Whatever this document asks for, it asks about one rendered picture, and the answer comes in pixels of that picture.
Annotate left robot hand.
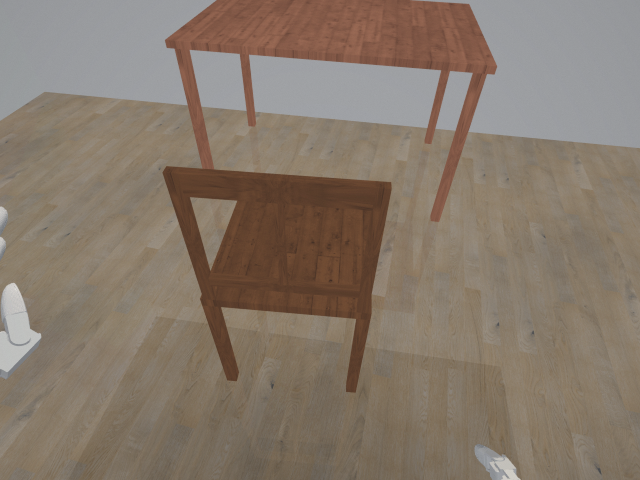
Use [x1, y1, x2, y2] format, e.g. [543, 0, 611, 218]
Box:
[0, 207, 41, 379]

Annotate right robot hand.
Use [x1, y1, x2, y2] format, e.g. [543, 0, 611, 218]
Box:
[474, 444, 520, 480]

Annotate table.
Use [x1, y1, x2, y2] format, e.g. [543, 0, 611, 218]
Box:
[165, 0, 497, 222]

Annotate chair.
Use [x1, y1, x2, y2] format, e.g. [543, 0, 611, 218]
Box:
[162, 166, 392, 393]

